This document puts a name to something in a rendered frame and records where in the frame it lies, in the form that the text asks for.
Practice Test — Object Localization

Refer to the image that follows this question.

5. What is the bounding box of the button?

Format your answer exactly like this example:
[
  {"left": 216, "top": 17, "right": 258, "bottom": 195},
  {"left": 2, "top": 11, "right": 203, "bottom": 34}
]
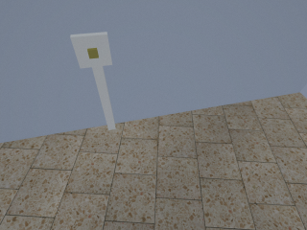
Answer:
[{"left": 87, "top": 48, "right": 99, "bottom": 59}]

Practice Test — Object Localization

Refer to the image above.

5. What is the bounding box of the panel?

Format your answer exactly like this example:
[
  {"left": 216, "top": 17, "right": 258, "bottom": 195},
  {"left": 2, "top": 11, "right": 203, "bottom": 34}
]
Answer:
[{"left": 70, "top": 32, "right": 116, "bottom": 130}]

